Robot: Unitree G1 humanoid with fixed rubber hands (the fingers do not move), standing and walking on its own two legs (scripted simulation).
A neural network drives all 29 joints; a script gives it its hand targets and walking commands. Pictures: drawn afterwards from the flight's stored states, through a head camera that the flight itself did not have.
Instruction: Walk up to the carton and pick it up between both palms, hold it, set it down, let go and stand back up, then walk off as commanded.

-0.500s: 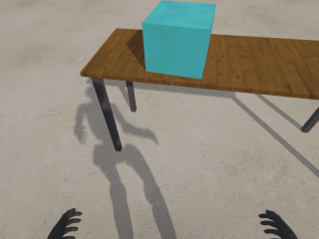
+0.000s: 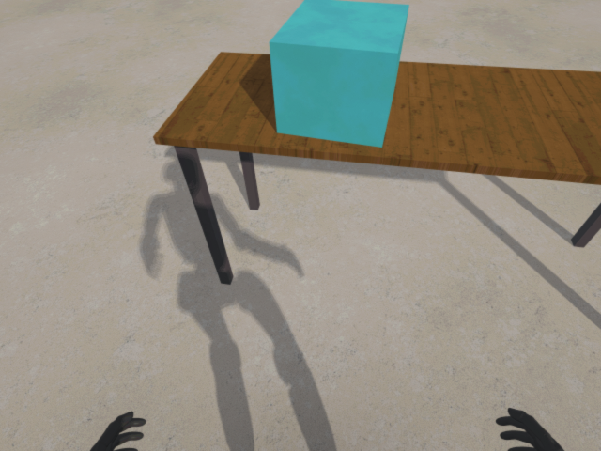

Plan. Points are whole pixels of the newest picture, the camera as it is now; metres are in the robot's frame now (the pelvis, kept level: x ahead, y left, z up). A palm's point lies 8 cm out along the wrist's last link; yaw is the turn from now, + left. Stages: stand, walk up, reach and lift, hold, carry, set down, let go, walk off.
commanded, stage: walk up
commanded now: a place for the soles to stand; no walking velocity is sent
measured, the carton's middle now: (342, 69) +0.96 -0.08 +0.07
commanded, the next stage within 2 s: none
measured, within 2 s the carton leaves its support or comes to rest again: neither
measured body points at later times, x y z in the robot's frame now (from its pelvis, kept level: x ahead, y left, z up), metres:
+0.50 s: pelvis +0.02 +0.12 +0.00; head +0.04 +0.12 +0.45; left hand +0.13 +0.47 -0.07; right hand +0.10 -0.20 -0.09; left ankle +0.08 +0.21 -0.72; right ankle +0.02 -0.04 -0.66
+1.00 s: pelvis +0.07 +0.18 -0.01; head +0.09 +0.18 +0.44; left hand +0.21 +0.51 -0.09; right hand +0.12 -0.15 -0.11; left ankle +0.10 +0.30 -0.72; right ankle +0.08 +0.01 -0.67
